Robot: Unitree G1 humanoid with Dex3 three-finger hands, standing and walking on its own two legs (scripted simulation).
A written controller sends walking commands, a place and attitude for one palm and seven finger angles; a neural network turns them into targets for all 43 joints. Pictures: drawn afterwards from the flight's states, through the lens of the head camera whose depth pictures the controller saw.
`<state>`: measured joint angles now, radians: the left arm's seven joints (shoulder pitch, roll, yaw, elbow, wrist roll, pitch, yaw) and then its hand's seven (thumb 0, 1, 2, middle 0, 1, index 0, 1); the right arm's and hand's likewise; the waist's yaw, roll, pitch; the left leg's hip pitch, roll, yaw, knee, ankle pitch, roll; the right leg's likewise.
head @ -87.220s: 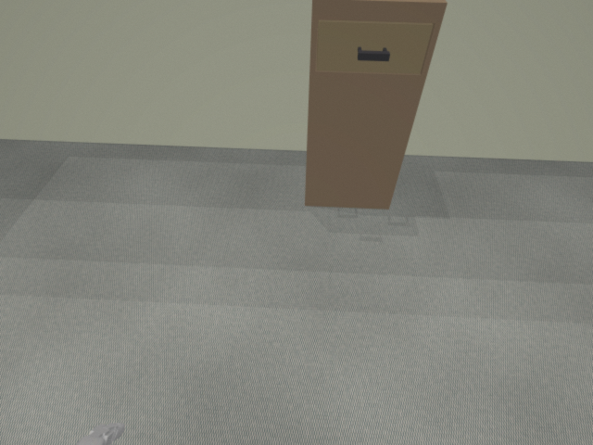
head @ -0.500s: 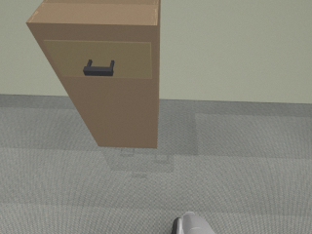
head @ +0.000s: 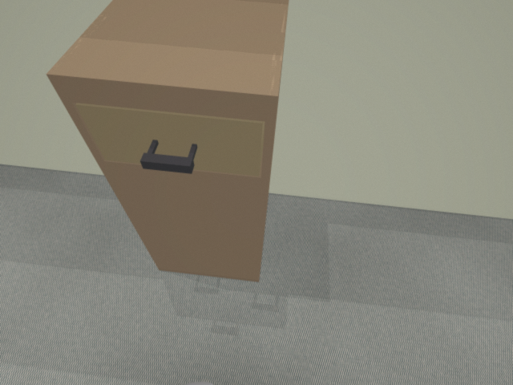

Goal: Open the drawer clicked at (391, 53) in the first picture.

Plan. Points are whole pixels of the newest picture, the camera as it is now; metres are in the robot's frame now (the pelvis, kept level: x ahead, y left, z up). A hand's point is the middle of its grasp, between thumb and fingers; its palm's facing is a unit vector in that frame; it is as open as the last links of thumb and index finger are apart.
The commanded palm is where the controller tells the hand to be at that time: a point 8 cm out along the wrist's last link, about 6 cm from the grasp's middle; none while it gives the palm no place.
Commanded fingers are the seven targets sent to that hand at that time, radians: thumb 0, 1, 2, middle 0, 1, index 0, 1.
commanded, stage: come to a stop and stand still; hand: left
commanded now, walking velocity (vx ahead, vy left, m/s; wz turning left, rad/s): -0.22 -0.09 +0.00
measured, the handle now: (170, 155) +0.52 +0.23 -0.01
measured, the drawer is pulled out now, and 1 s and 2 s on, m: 0.00 0.00 0.00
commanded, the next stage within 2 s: look again from close up in 0.76 s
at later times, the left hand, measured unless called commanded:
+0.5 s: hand out of the picture +0.03 +0.14 -0.17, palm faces +0.04 -0.97 -0.23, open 7.4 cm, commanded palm none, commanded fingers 0.00 0.90 0.90 -0.20 -0.30 -0.20 -0.30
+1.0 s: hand out of the picture -0.03 +0.15 -0.17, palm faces +0.01 -0.98 -0.22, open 7.4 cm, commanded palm none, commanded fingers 0.00 0.90 0.90 -0.20 -0.30 -0.20 -0.30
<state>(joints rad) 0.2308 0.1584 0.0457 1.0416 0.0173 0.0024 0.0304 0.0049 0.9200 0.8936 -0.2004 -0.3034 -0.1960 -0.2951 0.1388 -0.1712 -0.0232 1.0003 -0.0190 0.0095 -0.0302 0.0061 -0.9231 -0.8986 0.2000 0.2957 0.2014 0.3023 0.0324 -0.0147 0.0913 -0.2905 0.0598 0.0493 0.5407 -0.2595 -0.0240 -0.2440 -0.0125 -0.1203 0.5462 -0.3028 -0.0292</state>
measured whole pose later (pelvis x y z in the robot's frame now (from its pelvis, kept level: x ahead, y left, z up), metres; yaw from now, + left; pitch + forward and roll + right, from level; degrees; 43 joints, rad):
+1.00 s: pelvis -0.04 -0.03 +0.00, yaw +0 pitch -1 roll -1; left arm 0.28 0.15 0.00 1.10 0.01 -0.02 0.04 0.01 0.91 0.89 -0.20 -0.30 -0.20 -0.30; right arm 0.28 -0.18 0.00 1.05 -0.02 0.00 -0.02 0.00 -0.91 -0.90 0.20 0.30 0.20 0.30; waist -0.02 0.03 0.04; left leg -0.18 0.03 0.03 0.50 -0.30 -0.01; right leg -0.22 0.02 -0.04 0.47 -0.22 -0.03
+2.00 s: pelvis -0.01 +0.03 +0.00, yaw -2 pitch -1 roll +0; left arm 0.31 0.13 0.03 1.08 0.02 0.00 0.04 0.02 0.93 0.89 -0.20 -0.30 -0.19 -0.29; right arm 0.34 -0.11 0.02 1.08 -0.02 -0.04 -0.04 0.01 -0.91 -0.90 0.20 0.30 0.20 0.30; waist 0.01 -0.03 0.04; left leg -0.13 -0.06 0.12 0.47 -0.33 0.09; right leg -0.26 -0.07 -0.06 0.56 -0.26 -0.01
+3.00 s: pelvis -0.05 +0.01 +0.01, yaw -1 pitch -3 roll -1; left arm 0.35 0.15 -0.01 1.05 0.02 -0.01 0.04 0.01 0.91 0.89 -0.20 -0.30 -0.20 -0.30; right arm 0.32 -0.16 0.01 1.07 -0.02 0.01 -0.01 0.00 -0.90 -0.90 0.20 0.30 0.20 0.30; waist 0.00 -0.01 0.00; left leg -0.16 0.00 0.10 0.47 -0.26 0.05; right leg -0.23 -0.01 -0.09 0.42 -0.14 -0.02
